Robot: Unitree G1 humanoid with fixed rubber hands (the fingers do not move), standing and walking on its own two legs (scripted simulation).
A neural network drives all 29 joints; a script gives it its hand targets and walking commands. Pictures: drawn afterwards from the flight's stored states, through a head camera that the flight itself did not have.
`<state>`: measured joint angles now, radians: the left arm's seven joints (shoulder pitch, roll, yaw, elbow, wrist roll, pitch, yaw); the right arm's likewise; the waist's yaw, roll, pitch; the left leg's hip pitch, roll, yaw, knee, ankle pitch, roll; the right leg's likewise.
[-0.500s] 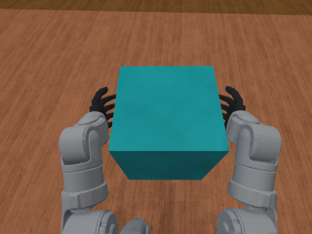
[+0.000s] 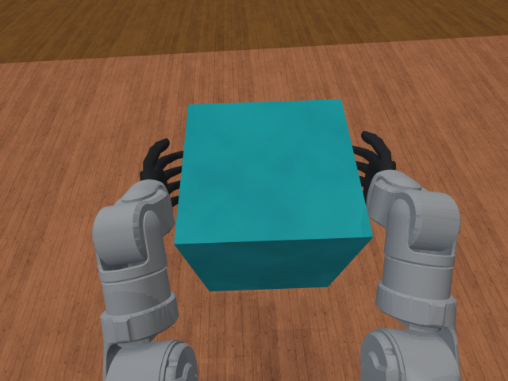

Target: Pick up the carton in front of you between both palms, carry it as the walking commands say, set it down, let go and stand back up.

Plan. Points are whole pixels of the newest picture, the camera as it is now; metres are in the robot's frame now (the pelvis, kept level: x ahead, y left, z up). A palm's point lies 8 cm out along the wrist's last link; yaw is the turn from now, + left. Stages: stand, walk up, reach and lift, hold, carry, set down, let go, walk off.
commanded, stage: carry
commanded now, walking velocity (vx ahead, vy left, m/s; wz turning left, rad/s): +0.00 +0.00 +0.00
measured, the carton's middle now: (266, 207) +0.38 -0.01 +0.09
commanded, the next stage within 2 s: none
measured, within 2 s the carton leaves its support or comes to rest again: neither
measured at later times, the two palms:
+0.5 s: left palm (154, 201) +0.38 +0.16 +0.12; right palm (351, 188) +0.39 -0.14 +0.11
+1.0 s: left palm (146, 209) +0.35 +0.16 +0.13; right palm (355, 195) +0.36 -0.14 +0.13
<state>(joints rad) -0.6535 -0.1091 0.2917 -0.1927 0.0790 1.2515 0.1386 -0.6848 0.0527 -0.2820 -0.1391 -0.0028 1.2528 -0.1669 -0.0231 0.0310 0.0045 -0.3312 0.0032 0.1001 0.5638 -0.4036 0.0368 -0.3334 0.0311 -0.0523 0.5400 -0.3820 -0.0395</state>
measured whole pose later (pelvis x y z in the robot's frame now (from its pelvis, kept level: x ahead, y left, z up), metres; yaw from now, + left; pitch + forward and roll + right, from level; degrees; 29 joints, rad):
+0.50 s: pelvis +0.05 +0.00 +0.00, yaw +1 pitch +2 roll +0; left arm -0.51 -0.10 0.24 0.00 0.06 1.14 0.14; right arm -0.51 0.09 -0.25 0.00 -0.07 1.15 -0.13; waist 0.00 0.00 -0.06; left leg -0.20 -0.02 0.08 0.55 -0.49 0.04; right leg -0.21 0.01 -0.07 0.56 -0.49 -0.03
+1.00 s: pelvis +0.04 +0.00 +0.00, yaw +1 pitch +0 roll +0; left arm -0.50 -0.09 0.23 0.03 0.06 1.16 0.14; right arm -0.50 0.08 -0.24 0.03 -0.08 1.16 -0.14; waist 0.01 0.00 -0.09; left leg -0.17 -0.02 0.09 0.51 -0.45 0.04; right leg -0.18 0.01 -0.07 0.52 -0.45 -0.02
